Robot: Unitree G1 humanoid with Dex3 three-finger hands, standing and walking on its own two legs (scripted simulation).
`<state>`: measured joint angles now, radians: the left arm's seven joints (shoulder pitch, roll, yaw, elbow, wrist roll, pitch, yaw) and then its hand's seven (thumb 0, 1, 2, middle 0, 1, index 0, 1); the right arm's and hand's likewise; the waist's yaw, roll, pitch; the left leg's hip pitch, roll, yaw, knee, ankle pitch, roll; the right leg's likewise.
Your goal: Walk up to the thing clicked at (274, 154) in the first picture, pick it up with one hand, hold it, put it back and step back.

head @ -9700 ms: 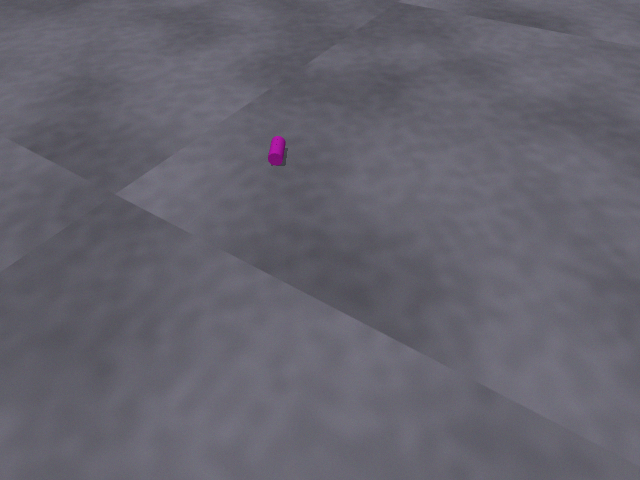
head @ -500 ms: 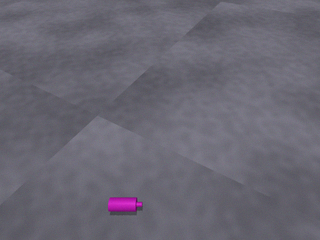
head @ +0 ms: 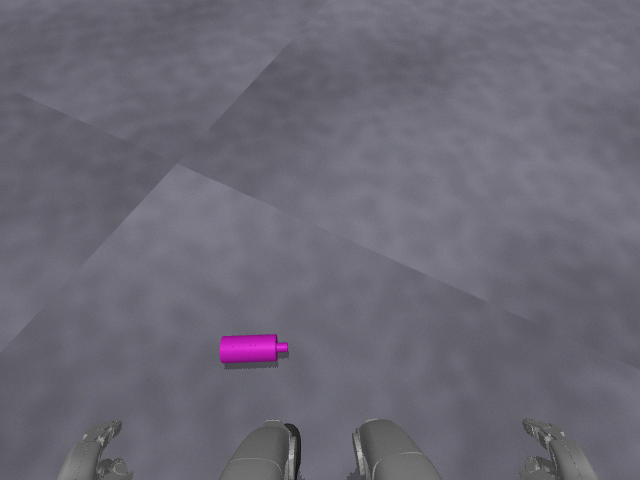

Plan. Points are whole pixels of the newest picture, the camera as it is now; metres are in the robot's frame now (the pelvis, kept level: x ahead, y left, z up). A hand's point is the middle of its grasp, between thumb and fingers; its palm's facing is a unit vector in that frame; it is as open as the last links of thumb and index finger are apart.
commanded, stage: walk up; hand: left
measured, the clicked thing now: (255, 348) +0.45 +0.19 -0.71
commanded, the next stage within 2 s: none
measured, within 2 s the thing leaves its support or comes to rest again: neither
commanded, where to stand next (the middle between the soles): +0.09 +0.00 m, yaw +1 degrees
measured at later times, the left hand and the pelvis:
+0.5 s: hand out of the picture +0.02 +0.27 -0.14, palm faces -0.04 -0.94 -0.35, open 7.4 cm; pelvis -0.02 -0.01 +0.01, yaw -1 degrees
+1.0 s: hand out of the picture +0.09 +0.22 -0.12, palm faces +0.04 -0.87 -0.49, open 7.4 cm; pelvis -0.02 -0.05 -0.01, yaw +3 degrees
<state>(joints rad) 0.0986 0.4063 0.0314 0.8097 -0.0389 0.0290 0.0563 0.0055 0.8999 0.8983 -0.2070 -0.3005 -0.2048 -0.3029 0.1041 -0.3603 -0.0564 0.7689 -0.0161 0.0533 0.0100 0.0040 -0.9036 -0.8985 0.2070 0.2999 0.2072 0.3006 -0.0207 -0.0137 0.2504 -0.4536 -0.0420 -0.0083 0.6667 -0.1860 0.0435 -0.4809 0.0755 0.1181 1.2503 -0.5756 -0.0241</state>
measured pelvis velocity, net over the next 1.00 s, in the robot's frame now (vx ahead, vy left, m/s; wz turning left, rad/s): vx -0.02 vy -0.05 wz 0.05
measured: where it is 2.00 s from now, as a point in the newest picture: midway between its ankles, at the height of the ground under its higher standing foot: outside the picture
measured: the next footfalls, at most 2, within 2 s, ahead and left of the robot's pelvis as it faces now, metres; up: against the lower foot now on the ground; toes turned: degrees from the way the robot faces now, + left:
right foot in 0.16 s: -0.03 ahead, -0.12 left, +0.00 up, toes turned -3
left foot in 0.44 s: +0.03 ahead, +0.10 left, +0.00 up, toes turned +0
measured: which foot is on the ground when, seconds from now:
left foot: down 0.00-0.20, up 0.22-0.42, down 0.44-0.84, up 0.86-1.00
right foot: up 0.00-0.14, down 0.16-0.48, up 0.50-0.80, down 0.82-1.00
